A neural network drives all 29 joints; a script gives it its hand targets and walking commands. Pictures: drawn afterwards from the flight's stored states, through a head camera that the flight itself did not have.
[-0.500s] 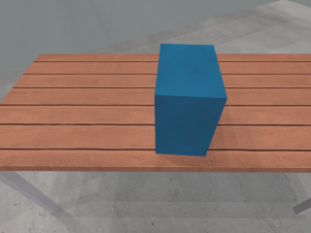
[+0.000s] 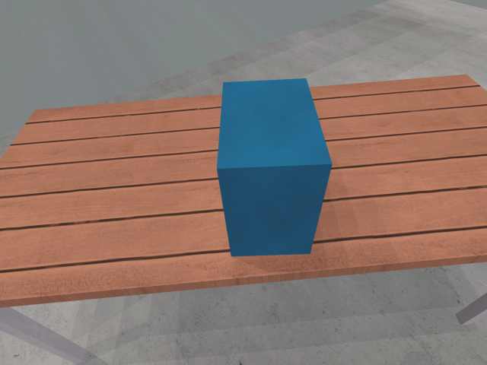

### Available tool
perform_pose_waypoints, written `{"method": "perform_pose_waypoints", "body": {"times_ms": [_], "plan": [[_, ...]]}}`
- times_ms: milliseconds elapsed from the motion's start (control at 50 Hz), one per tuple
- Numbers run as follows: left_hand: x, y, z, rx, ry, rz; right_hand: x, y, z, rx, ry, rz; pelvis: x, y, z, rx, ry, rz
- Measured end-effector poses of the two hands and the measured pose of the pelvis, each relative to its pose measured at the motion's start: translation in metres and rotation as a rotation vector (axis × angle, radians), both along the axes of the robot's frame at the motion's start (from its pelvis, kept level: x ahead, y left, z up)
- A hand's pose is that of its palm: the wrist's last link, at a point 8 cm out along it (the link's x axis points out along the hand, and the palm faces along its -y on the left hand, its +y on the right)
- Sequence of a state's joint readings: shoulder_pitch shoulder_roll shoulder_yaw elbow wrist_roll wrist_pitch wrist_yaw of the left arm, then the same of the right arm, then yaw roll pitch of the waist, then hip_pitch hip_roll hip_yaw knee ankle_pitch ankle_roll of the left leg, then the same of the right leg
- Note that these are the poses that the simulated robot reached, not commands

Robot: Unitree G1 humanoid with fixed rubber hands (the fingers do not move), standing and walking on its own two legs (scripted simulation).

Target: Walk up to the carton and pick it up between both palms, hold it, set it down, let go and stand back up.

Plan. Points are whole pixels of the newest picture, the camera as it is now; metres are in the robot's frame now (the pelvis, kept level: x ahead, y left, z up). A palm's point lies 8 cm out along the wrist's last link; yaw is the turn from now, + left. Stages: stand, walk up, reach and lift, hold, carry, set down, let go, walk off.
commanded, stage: walk up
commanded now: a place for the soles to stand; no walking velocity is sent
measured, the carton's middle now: (267, 170) +0.48 -0.01 +0.04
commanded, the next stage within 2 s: none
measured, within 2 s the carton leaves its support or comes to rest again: neither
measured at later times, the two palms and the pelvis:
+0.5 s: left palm out of the picture +0.09 +0.25 -0.12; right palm out of the picture +0.06 -0.26 -0.12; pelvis +0.02 +0.00 +0.00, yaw -4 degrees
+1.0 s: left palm out of the picture +0.13 +0.22 -0.12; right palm out of the picture +0.00 -0.31 -0.15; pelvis -0.02 -0.03 -0.02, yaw -8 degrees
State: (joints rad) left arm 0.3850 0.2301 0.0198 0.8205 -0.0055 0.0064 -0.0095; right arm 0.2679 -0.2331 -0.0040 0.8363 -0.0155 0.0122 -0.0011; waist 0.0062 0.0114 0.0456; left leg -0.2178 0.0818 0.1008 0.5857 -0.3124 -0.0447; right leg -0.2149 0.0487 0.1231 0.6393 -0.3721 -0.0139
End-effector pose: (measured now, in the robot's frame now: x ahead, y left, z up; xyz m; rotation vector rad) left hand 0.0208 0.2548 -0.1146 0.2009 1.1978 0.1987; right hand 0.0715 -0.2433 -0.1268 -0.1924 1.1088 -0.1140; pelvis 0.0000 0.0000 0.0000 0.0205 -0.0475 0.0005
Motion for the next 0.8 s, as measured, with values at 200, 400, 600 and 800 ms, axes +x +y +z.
{"method": "perform_pose_waypoints", "body": {"times_ms": [200,400,600,800], "plan": [[0.042,-0.008,-0.001,-0.007,-0.062,-0.057,-0.001,-0.008,0.0,-0.014,0.002,-0.037,0.011,-0.002,-0.002,0.005,-0.002,-0.029],[0.069,-0.009,-0.002,-0.011,-0.086,-0.1,-0.003,-0.015,0.004,-0.041,0.002,-0.066,0.016,-0.001,-0.003,0.0,-0.004,-0.049],[0.075,-0.006,-0.005,0.003,-0.054,-0.138,-0.018,-0.019,-0.001,-0.043,0.033,-0.095,0.016,-0.002,-0.006,0.003,-0.007,-0.076],[0.081,0.002,-0.009,0.028,-0.019,-0.174,-0.021,-0.022,-0.002,-0.071,0.03,-0.119,0.008,-0.001,-0.01,0.009,-0.002,-0.117]]}}
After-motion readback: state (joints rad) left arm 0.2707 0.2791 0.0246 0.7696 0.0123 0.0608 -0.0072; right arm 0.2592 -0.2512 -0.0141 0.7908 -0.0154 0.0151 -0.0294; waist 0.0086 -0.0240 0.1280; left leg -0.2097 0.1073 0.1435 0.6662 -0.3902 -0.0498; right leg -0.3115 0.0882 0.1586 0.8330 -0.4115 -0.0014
